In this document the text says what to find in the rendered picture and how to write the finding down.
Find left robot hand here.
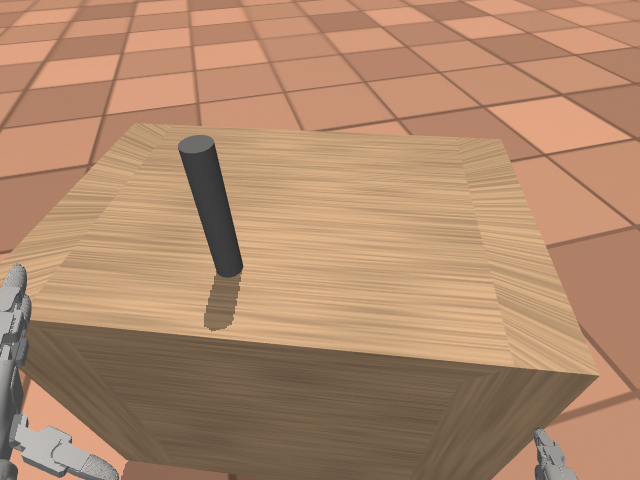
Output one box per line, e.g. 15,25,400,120
0,264,119,480

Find left robot arm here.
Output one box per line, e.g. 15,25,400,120
0,459,18,480

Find right robot hand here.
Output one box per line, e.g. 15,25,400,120
534,428,578,480

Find can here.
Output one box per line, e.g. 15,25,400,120
178,135,243,278

